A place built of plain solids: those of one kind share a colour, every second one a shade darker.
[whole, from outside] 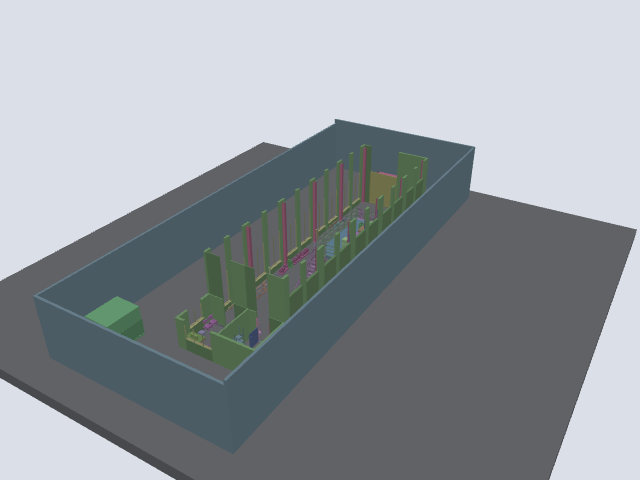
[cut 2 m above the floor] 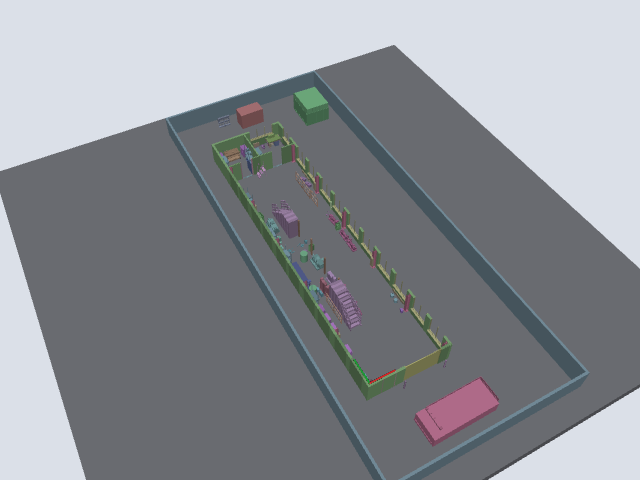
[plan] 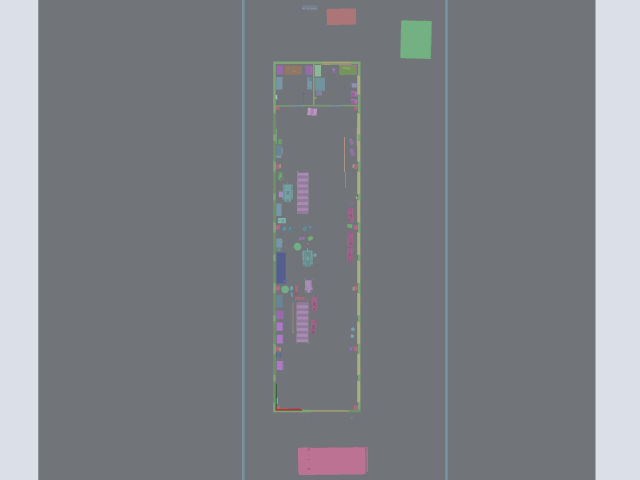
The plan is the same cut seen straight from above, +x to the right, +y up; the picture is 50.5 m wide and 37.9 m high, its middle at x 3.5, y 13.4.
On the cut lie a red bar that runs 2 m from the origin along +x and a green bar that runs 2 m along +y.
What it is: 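A firm's repair and maintenance workshop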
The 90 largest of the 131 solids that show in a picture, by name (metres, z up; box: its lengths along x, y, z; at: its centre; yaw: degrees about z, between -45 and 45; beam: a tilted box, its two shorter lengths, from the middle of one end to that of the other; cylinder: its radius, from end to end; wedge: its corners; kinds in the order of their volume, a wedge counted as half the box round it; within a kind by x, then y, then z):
{
 "yard_bound_1": {"box": [0.2, 39.6, 5.72], "at": [-2.55, 13.32, 2.81]},
 "yard_bound_2": {"box": [16.23, 0.2, 5.78], "at": [5.47, -6.38, 2.84]},
 "yard_bound_3": {"box": [16.23, 0.2, 5.33], "at": [5.47, 33.02, 2.61]},
 "yard_bound_4": {"box": [0.2, 39.6, 5.33], "at": [13.48, 13.32, 2.61]},
 "wall_1": {"box": [0.2, 0.81, 6.25], "at": [-0.1, 0.2, 3.08]},
 "wall_2": {"box": [0.2, 1.66, 4.45], "at": [-0.1, 1.43, 2.17]},
 "wall_3": {"box": [0.2, 0.51, 6.25], "at": [-0.1, 2.5, 3.08]},
 "wall_4": {"box": [0.2, 1.66, 4.45], "at": [-0.1, 3.58, 2.17]},
 "wall_5": {"box": [0.2, 0.81, 6.25], "at": [-0.1, 4.8, 3.08]},
 "wall_6": {"box": [0.2, 1.76, 4.45], "at": [-0.1, 6.08, 2.17]},
 "wall_7": {"box": [0.2, 0.51, 6.25], "at": [-0.1, 7.2, 3.08]},
 "wall_8": {"box": [0.2, 1.76, 4.45], "at": [-0.1, 8.32, 2.17]},
 "wall_9": {"box": [0.2, 0.81, 6.25], "at": [-0.1, 9.6, 3.08]},
 "wall_10": {"box": [0.2, 1.76, 4.45], "at": [-0.1, 10.88, 2.17]},
 "wall_11": {"box": [0.2, 0.51, 6.25], "at": [-0.1, 12.0, 3.08]},
 "wall_12": {"box": [0.2, 1.76, 4.45], "at": [-0.1, 13.12, 2.17]},
 "wall_13": {"box": [0.2, 0.81, 6.25], "at": [-0.1, 14.4, 3.08]},
 "wall_14": {"box": [0.2, 1.76, 4.45], "at": [-0.1, 15.68, 2.17]},
 "wall_15": {"box": [0.2, 0.51, 6.25], "at": [-0.1, 16.8, 3.08]},
 "wall_16": {"box": [0.2, 1.76, 4.45], "at": [-0.1, 17.93, 2.17]},
 "wall_17": {"box": [0.2, 0.81, 6.25], "at": [-0.1, 19.2, 3.08]},
 "wall_18": {"box": [0.2, 1.66, 4.45], "at": [-0.1, 20.43, 2.17]},
 "wall_19": {"box": [0.2, 0.51, 6.25], "at": [-0.1, 21.5, 3.08]},
 "wall_20": {"box": [0.2, 1.66, 4.45], "at": [-0.1, 22.57, 2.17]},
 "wall_21": {"box": [0.2, 0.61, 6.25], "at": [-0.1, 23.7, 3.08]},
 "wall_22": {"box": [0.2, 3.5, 2.65], "at": [-0.1, 25.75, 1.27]},
 "wall_23": {"box": [1.16, 0.06, 6.25], "at": [0.58, 23.97, 3.08]},
 "wall_24": {"box": [1.16, 0.06, 2.65], "at": [0.58, 24.03, 1.27]},
 "wall_25": {"box": [3.01, 0.2, 6.25], "at": [1.3, -0.1, 3.08]},
 "wall_26": {"box": [3.2, 0.2, 2.65], "at": [1.4, 27.4, 1.27]},
 "wall_27": {"box": [0.81, 0.06, 6.25], "at": [2.65, 23.97, 3.08]},
 "wall_28": {"box": [0.06, 3.3, 2.65], "at": [2.97, 25.65, 1.27]},
 "wall_29": {"box": [0.56, 0.2, 2.65], "at": [3.27, 27.4, 1.27]},
 "wall_30": {"box": [1.31, 0.06, 6.25], "at": [3.6, 23.97, 3.08]},
 "wall_31": {"box": [1.25, 0.06, 2.65], "at": [3.62, 24.03, 1.27]},
 "wall_32": {"box": [2.41, 0.2, 1.05], "at": [4.75, 27.4, 0.47]},
 "wall_33": {"box": [1.25, 0.06, 6.25], "at": [5.88, 23.97, 3.08]},
 "wall_34": {"box": [1.25, 0.06, 2.65], "at": [5.88, 24.03, 1.27]},
 "wall_35": {"box": [0.91, 0.2, 6.25], "at": [6.25, -0.1, 3.08]},
 "wall_36": {"box": [0.76, 0.2, 2.65], "at": [6.33, 27.4, 1.27]},
 "wall_37": {"box": [0.2, 0.81, 6.25], "at": [6.6, 0.2, 3.08]},
 "wall_38": {"box": [0.2, 1.66, 0.65], "at": [6.6, 1.43, 0.28]},
 "wall_39": {"box": [0.2, 0.51, 6.25], "at": [6.6, 2.5, 3.08]},
 "wall_40": {"box": [0.2, 1.66, 0.65], "at": [6.6, 3.58, 0.28]},
 "wall_41": {"box": [0.2, 0.81, 6.25], "at": [6.6, 4.8, 3.08]},
 "wall_42": {"box": [0.2, 0.51, 6.25], "at": [6.6, 7.2, 3.08]},
 "wall_43": {"box": [0.2, 1.76, 0.65], "at": [6.6, 8.32, 0.28]},
 "wall_44": {"box": [0.2, 0.81, 6.25], "at": [6.6, 9.6, 3.08]},
 "wall_45": {"box": [0.2, 1.76, 0.65], "at": [6.6, 10.88, 0.28]},
 "wall_46": {"box": [0.2, 0.51, 6.25], "at": [6.6, 12.0, 3.08]},
 "wall_47": {"box": [0.2, 1.76, 0.65], "at": [6.6, 13.12, 0.28]},
 "wall_48": {"box": [0.2, 0.81, 6.25], "at": [6.6, 14.4, 3.08]},
 "wall_49": {"box": [0.2, 1.76, 0.65], "at": [6.6, 15.68, 0.28]},
 "wall_50": {"box": [0.2, 0.51, 6.25], "at": [6.6, 16.8, 3.08]},
 "wall_51": {"box": [0.2, 1.76, 0.65], "at": [6.6, 17.93, 0.28]},
 "wall_52": {"box": [0.2, 0.81, 6.25], "at": [6.6, 19.2, 3.08]},
 "wall_53": {"box": [0.2, 0.51, 6.25], "at": [6.6, 21.5, 3.08]},
 "wall_54": {"box": [0.2, 0.61, 6.25], "at": [6.6, 23.7, 3.08]},
 "wall_55": {"box": [0.2, 0.91, 2.65], "at": [6.6, 24.45, 1.27]},
 "wall_56": {"box": [0.2, 1.51, 1.05], "at": [6.6, 25.65, 0.47]},
 "wall_57": {"box": [0.2, 1.11, 2.65], "at": [6.6, 26.95, 1.27]},
 "beyond_container_1": {"box": [2.32, 2.93, 2.59], "at": [11.09, 29.2, 1.24], "yaw": -1.4},
 "beyond_van_1": {"box": [5.29, 2.15, 1.0], "at": [4.45, -4.06, 0.79], "yaw": 0.6},
 "stair_1": {"box": [0.96, 0.25, 1.04], "at": [2.12, 6.34, 0.47]},
 "stair_2": {"box": [0.96, 0.25, 1.44], "at": [2.12, 6.79, 0.67]},
 "stair_3": {"box": [0.96, 0.25, 1.64], "at": [2.12, 7.02, 0.77]},
 "stair_4": {"box": [0.96, 0.25, 1.83], "at": [2.12, 7.24, 0.87]},
 "stair_5": {"box": [0.96, 0.25, 2.03], "at": [2.12, 7.47, 0.97]},
 "stair_6": {"box": [0.96, 0.25, 2.23], "at": [2.12, 7.69, 1.07]},
 "stair_7": {"box": [0.96, 0.25, 2.43], "at": [2.12, 7.92, 1.16]},
 "stair_8": {"box": [0.96, 0.25, 2.63], "at": [2.12, 8.14, 1.26]},
 "stair_9": {"box": [0.96, 0.25, 2.83], "at": [2.12, 8.37, 1.36]},
 "stair_10": {"box": [0.91, 0.26, 2.83], "at": [2.15, 15.58, 1.36]},
 "stair_11": {"box": [0.91, 0.26, 2.63], "at": [2.15, 15.81, 1.26]},
 "stair_12": {"box": [0.91, 0.26, 2.43], "at": [2.15, 16.04, 1.16]},
 "beyond_pallets_1": {"box": [2.31, 1.28, 1.61], "at": [5.19, 31.03, 0.8], "yaw": 1.1},
 "raised_floor_steel_grating_1": {"box": [2.6, 7.0, 0.2], "at": [1.3, 11.97, 2.88]},
 "tool_cabinet_1": {"box": [0.5, 0.65, 0.88], "at": [0.31, 6.57, 0.56]},
 "tool_cabinet_2": {"box": [0.44, 0.66, 0.93], "at": [0.31, 26.82, 0.56]},
 "tool_cabinet_3": {"box": [0.46, 0.7, 0.93], "at": [0.32, 3.49, 0.56]},
 "tool_cabinet_4": {"box": [0.46, 0.7, 0.93], "at": [0.32, 5.58, 0.56]},
 "tool_cabinet_5": {"box": [0.45, 0.7, 0.89], "at": [0.32, 7.48, 0.56]},
 "tool_cabinet_6": {"box": [0.45, 0.7, 0.89], "at": [2.62, 26.8, 0.56]},
 "roller_shutter_1": {"box": [2.86, 0.06, 3.55], "at": [4.3, -0.12, 1.73]},
 "plan_chest_small_1": {"box": [0.64, 0.92, 1.01], "at": [3.5, 25.7, 0.45]},
 "drum_1": {"cylinder": 0.3, "from": [0.75, 9.5, 0.0], "to": [0.75, 9.5, 0.87]},
 "drum_2": {"cylinder": 0.3, "from": [1.73, 12.88, 0.0], "to": [1.73, 12.88, 0.87]},
 "big_motor_1": {"box": [0.48, 1.31, 0.45], "at": [0.95, 17.07, 0.45], "yaw": -0.7},
 "big_motor_2": {"box": [0.38, 1.17, 0.45], "at": [2.53, 11.88, 0.43], "yaw": 1.2},
 "filing_lateral_low_1": {"box": [0.48, 0.9, 0.73], "at": [3.35, 26.76, 0.31]}
}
